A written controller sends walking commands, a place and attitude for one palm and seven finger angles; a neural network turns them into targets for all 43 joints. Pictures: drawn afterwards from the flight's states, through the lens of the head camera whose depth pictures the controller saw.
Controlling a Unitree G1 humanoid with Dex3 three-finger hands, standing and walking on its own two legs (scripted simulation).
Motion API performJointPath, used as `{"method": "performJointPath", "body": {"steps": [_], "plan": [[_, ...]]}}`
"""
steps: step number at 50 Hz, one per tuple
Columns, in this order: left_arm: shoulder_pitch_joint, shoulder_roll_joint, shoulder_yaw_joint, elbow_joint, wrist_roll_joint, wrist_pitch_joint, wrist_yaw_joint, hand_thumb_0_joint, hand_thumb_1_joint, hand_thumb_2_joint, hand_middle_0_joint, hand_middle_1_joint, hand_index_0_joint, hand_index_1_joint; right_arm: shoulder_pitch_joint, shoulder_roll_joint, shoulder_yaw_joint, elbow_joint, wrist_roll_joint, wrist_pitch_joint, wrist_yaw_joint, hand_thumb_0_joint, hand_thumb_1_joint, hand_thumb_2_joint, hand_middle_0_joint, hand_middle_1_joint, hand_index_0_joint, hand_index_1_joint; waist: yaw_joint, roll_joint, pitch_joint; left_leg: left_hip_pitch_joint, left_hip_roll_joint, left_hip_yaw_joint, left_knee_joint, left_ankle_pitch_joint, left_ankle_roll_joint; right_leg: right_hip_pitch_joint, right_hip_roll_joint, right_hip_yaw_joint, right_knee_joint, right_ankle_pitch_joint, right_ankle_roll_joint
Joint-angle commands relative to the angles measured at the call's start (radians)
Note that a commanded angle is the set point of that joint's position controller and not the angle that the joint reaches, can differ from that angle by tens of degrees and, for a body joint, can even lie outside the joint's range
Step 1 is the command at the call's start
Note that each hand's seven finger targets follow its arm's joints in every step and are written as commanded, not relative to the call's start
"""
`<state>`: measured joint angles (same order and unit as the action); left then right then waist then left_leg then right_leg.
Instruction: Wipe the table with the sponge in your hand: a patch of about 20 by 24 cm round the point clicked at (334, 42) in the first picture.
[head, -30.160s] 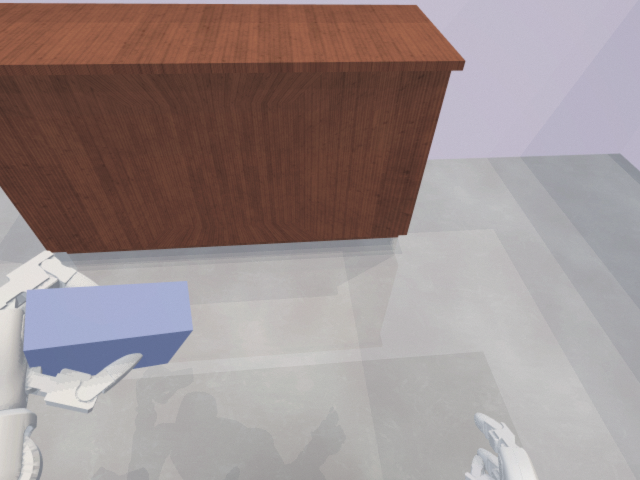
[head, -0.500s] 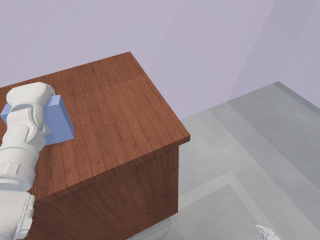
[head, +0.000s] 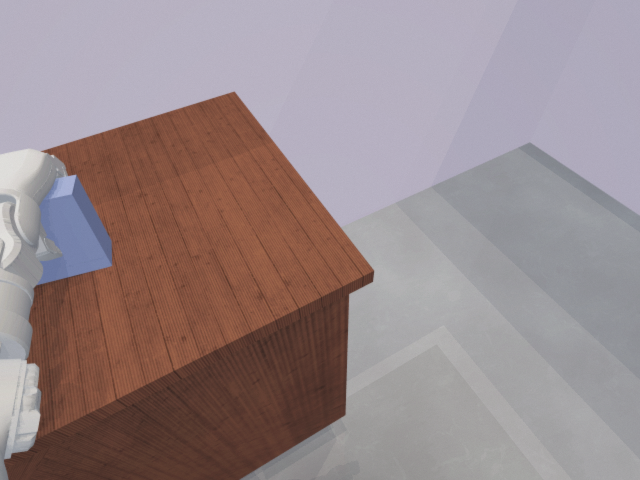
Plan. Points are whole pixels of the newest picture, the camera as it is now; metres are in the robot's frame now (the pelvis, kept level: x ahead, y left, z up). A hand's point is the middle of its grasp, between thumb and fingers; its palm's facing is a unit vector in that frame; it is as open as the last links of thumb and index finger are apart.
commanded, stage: slide back across to the first lane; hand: left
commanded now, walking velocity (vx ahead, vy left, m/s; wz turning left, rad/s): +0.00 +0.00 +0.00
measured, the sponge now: (49, 245) +0.38 +0.37 +0.09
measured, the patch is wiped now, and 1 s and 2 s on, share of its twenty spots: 0.95 0.95 0.95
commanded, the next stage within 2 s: wipe back along the first lane in 0.48 s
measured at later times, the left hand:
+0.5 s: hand out of the picture +0.36 +0.43 +0.14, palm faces -0.06 +0.01 -1.00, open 9.2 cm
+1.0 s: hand out of the picture +0.32 +0.42 +0.14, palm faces +0.00 +0.00 -1.00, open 9.2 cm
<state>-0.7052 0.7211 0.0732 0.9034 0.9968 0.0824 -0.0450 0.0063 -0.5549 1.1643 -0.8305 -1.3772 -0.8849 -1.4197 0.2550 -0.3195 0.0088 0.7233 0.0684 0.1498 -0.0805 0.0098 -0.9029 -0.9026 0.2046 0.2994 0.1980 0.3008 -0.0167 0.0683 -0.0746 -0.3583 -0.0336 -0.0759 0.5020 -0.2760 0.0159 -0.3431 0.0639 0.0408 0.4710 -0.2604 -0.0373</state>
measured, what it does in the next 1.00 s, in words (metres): stands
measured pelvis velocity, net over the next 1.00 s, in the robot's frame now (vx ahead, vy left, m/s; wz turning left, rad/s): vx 0.01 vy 0.04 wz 0.03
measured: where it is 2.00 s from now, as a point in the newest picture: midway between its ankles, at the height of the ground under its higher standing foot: outside the picture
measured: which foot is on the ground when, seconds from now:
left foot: down 0.00-1.00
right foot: down 0.00-1.00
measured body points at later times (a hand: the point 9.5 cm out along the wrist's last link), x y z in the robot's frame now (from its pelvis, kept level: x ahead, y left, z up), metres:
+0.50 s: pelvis +0.02 +0.03 +0.00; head +0.06 +0.01 +0.45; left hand +0.36 +0.42 +0.19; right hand +0.19 -0.22 -0.11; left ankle -0.02 +0.11 -0.74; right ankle -0.02 -0.10 -0.74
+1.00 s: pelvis +0.01 +0.04 +0.00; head +0.04 +0.01 +0.45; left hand +0.31 +0.41 +0.19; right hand +0.18 -0.20 -0.12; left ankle -0.02 +0.12 -0.74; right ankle -0.02 -0.10 -0.74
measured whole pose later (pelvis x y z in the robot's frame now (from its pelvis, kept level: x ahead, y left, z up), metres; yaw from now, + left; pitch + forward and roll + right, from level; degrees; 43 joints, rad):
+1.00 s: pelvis +0.01 +0.04 +0.00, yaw +2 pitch +4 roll -1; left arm -0.28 0.68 0.12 0.30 0.89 0.25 -0.07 -0.03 -0.46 1.10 -0.78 -1.41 -0.82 -1.46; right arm 0.15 -0.30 0.02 0.68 0.04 0.15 -0.04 0.01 -0.90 -0.90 0.20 0.30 0.20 0.30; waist 0.06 0.09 -0.04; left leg -0.24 -0.09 -0.09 0.44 -0.26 0.07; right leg -0.20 0.00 0.03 0.38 -0.25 0.01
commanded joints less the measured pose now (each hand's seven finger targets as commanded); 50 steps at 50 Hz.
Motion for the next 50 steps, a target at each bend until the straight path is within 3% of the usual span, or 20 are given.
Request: {"method": "performJointPath", "body": {"steps": [1, 5, 8, 9, 16, 18, 24, 26, 27, 31, 32, 35, 37, 39, 40, 42, 44, 47, 49, 50], "plan": [[-0.191, 0.357, 0.099, -0.125, 0.038, 0.017, 0.058, 0.000, 0.100, 1.300, -1.200, -1.600, -1.200, -1.600, -0.052, -0.132, -0.044, -0.125, 0.000, -0.019, 0.001, 0.000, -0.900, -0.900, 0.200, 0.300, 0.200, 0.300, 0.049, -0.065, -0.231, 0.009, -0.034, 0.068, -0.050, 0.245, 0.043, 0.243, -0.027, -0.010, -0.042, 0.315, -0.011], [-0.196, 0.364, 0.104, -0.201, 0.024, 0.042, 0.068, 0.000, 0.100, 1.300, -1.200, -1.600, -1.200, -1.600, -0.082, -0.134, -0.041, -0.132, 0.001, -0.015, 0.007, 0.000, -0.900, -0.900, 0.200, 0.300, 0.200, 0.300, 0.052, -0.032, -0.227, 0.040, -0.031, 0.062, -0.068, 0.269, 0.041, 0.248, -0.024, -0.019, -0.051, 0.300, -0.016], [-0.214, 0.378, 0.117, -0.321, 0.024, 0.064, 0.067, 0.000, 0.100, 1.300, -1.200, -1.600, -1.200, -1.600, -0.103, -0.132, -0.044, -0.142, -0.002, -0.019, 0.012, 0.000, -0.900, -0.900, 0.200, 0.300, 0.200, 0.300, 0.056, 0.022, -0.285, 0.108, -0.027, 0.052, -0.069, 0.369, 0.039, 0.269, -0.021, -0.025, -0.042, 0.343, -0.023], [-0.160, 0.348, 0.109, -0.326, 0.013, 0.079, 0.065, 0.000, 0.100, 1.300, -1.200, -1.600, -1.200, -1.600, -0.108, -0.126, -0.046, -0.146, -0.004, -0.021, 0.015, 0.000, -0.900, -0.900, 0.200, 0.300, 0.200, 0.300, 0.059, 0.009, -0.264, 0.115, -0.027, 0.052, -0.066, 0.384, 0.040, 0.267, -0.019, -0.031, -0.045, 0.352, -0.022], [-0.097, 0.395, 0.156, -0.419, -0.018, 0.127, 0.011, 0.000, 0.100, 1.300, -1.200, -1.600, -1.200, -1.600, -0.139, -0.136, -0.037, -0.154, -0.011, -0.017, 0.018, 0.000, -0.900, -0.900, 0.200, 0.300, 0.200, 0.300, 0.063, -0.007, -0.254, 0.160, -0.020, 0.038, -0.075, 0.482, 0.030, 0.293, -0.020, -0.043, -0.057, 0.401, -0.021], [-0.098, 0.374, 0.139, -0.467, -0.014, 0.124, -0.004, 0.000, 0.100, 1.300, -1.200, -1.600, -1.200, -1.600, -0.142, -0.132, -0.038, -0.162, -0.011, -0.019, 0.018, 0.000, -0.900, -0.900, 0.200, 0.300, 0.200, 0.300, 0.056, 0.038, -0.269, 0.199, -0.015, 0.029, -0.068, 0.556, 0.024, 0.271, -0.021, -0.046, -0.057, 0.400, -0.022], [-0.058, 0.355, 0.138, -0.531, -0.026, 0.110, -0.039, 0.000, 0.100, 1.300, -1.200, -1.600, -1.200, -1.600, -0.130, -0.134, -0.045, -0.165, -0.019, -0.021, 0.018, 0.000, -0.900, -0.900, 0.200, 0.300, 0.200, 0.300, 0.047, 0.040, -0.273, 0.264, -0.006, 0.008, -0.044, 0.683, 0.006, 0.230, -0.017, -0.059, -0.065, 0.409, -0.018], [-0.031, 0.405, 0.184, -0.535, -0.025, 0.098, -0.042, 0.000, 0.100, 1.300, -1.200, -1.600, -1.200, -1.600, -0.129, -0.136, -0.045, -0.163, -0.023, -0.022, 0.016, 0.000, -0.900, -0.900, 0.200, 0.300, 0.200, 0.300, 0.059, 0.022, -0.291, 0.262, -0.008, 0.008, -0.041, 0.696, 0.004, 0.252, -0.018, -0.058, -0.064, 0.426, -0.019], [-0.051, 0.429, 0.204, -0.565, -0.029, 0.090, -0.047, 0.000, 0.100, 1.300, -1.200, -1.600, -1.200, -1.600, -0.137, -0.142, -0.042, -0.168, -0.024, -0.018, 0.015, 0.000, -0.900, -0.900, 0.200, 0.300, 0.200, 0.300, 0.063, 0.051, -0.300, 0.266, -0.006, 0.006, -0.044, 0.711, 0.002, 0.253, -0.019, -0.053, -0.069, 0.429, -0.023], [-0.006, 0.360, 0.151, -0.528, -0.035, 0.080, -0.058, 0.000, 0.100, 1.300, -1.200, -1.600, -1.200, -1.600, -0.122, -0.135, -0.046, -0.160, -0.022, -0.019, 0.014, 0.000, -0.900, -0.900, 0.200, 0.300, 0.200, 0.300, 0.047, 0.025, -0.260, 0.265, -0.004, 0.001, -0.040, 0.693, -0.002, 0.212, -0.018, -0.068, -0.072, 0.390, -0.017], [-0.023, 0.343, 0.139, -0.570, -0.039, 0.075, -0.064, 0.000, 0.100, 1.300, -1.200, -1.600, -1.200, -1.600, -0.133, -0.136, -0.044, -0.169, -0.022, -0.019, 0.016, 0.000, -0.900, -0.900, 0.200, 0.300, 0.200, 0.300, 0.049, 0.066, -0.269, 0.283, -0.001, -0.005, -0.040, 0.718, -0.005, 0.203, -0.018, -0.062, -0.076, 0.387, -0.022], [0.062, 0.310, 0.135, -0.645, -0.045, 0.070, -0.057, 0.000, 0.100, 1.300, -1.200, -1.600, -1.200, -1.600, -0.136, -0.128, -0.053, -0.180, -0.027, -0.024, 0.025, 0.000, -0.900, -0.900, 0.200, 0.300, 0.200, 0.300, 0.059, 0.064, -0.305, 0.311, 0.003, -0.020, -0.026, 0.775, -0.015, 0.205, -0.017, -0.067, -0.063, 0.378, -0.018], [0.126, 0.298, 0.156, -0.688, -0.074, 0.077, -0.052, 0.000, 0.100, 1.300, -1.200, -1.600, -1.200, -1.600, -0.152, -0.124, -0.051, -0.193, -0.026, -0.028, 0.032, 0.000, -0.900, -0.900, 0.200, 0.300, 0.200, 0.300, 0.073, 0.059, -0.307, 0.309, 0.005, -0.024, -0.029, 0.774, -0.015, 0.219, -0.016, -0.064, -0.067, 0.380, -0.019], [0.143, 0.255, 0.125, -0.681, -0.088, 0.094, -0.045, 0.000, 0.100, 1.300, -1.200, -1.600, -1.200, -1.600, -0.155, -0.123, -0.049, -0.184, -0.026, -0.027, 0.034, 0.000, -0.900, -0.900, 0.200, 0.300, 0.200, 0.300, 0.063, 0.019, -0.261, 0.281, 0.005, -0.023, -0.041, 0.723, -0.019, 0.208, -0.018, -0.073, -0.066, 0.358, -0.014], [0.151, 0.275, 0.145, -0.705, -0.091, 0.100, -0.040, 0.000, 0.100, 1.300, -1.200, -1.600, -1.200, -1.600, -0.160, -0.127, -0.051, -0.183, -0.027, -0.028, 0.035, 0.000, -0.900, -0.900, 0.200, 0.300, 0.200, 0.300, 0.070, 0.022, -0.269, 0.281, 0.007, -0.024, -0.048, 0.699, -0.021, 0.212, -0.019, -0.072, -0.069, 0.342, -0.015], [0.168, 0.284, 0.161, -0.712, -0.091, 0.122, -0.032, 0.000, 0.100, 1.300, -1.200, -1.600, -1.200, -1.600, -0.182, -0.128, -0.042, -0.189, -0.026, -0.030, 0.036, 0.000, -0.900, -0.900, 0.200, 0.300, 0.200, 0.300, 0.083, 0.024, -0.242, 0.253, 0.004, -0.020, -0.065, 0.644, -0.017, 0.223, -0.016, -0.066, -0.076, 0.321, -0.022], [0.187, 0.236, 0.121, -0.736, -0.090, 0.138, -0.026, 0.000, 0.100, 1.300, -1.200, -1.600, -1.200, -1.600, -0.189, -0.119, -0.042, -0.188, -0.026, -0.035, 0.037, 0.000, -0.900, -0.900, 0.200, 0.300, 0.200, 0.300, 0.080, 0.022, -0.240, 0.255, 0.004, -0.021, -0.073, 0.620, -0.018, 0.229, -0.019, -0.071, -0.075, 0.301, -0.019], [0.217, 0.279, 0.163, -0.735, -0.081, 0.160, -0.020, 0.000, 0.100, 1.300, -1.200, -1.600, -1.200, -1.600, -0.215, -0.125, -0.032, -0.192, -0.027, -0.037, 0.037, 0.000, -0.900, -0.900, 0.200, 0.300, 0.200, 0.300, 0.097, 0.008, -0.220, 0.218, 0.001, -0.012, -0.094, 0.541, -0.011, 0.254, -0.016, -0.063, -0.084, 0.285, -0.027], [0.250, 0.208, 0.107, -0.762, -0.088, 0.170, -0.023, 0.000, 0.100, 1.300, -1.200, -1.600, -1.200, -1.600, -0.220, -0.113, -0.033, -0.192, -0.026, -0.041, 0.038, 0.000, -0.900, -0.900, 0.200, 0.300, 0.200, 0.300, 0.089, 0.003, -0.210, 0.224, 0.000, -0.010, -0.097, 0.525, -0.009, 0.256, -0.019, -0.070, -0.083, 0.274, -0.022], [0.274, 0.232, 0.129, -0.758, -0.086, 0.176, -0.023, 0.000, 0.100, 1.300, -1.200, -1.600, -1.200, -1.600, -0.224, -0.118, -0.034, -0.188, -0.027, -0.041, 0.037, 0.000, -0.900, -0.900, 0.200, 0.300, 0.200, 0.300, 0.094, -0.004, -0.204, 0.216, 0.000, -0.006, -0.102, 0.506, -0.009, 0.260, -0.019, -0.068, -0.086, 0.270, -0.022]]}}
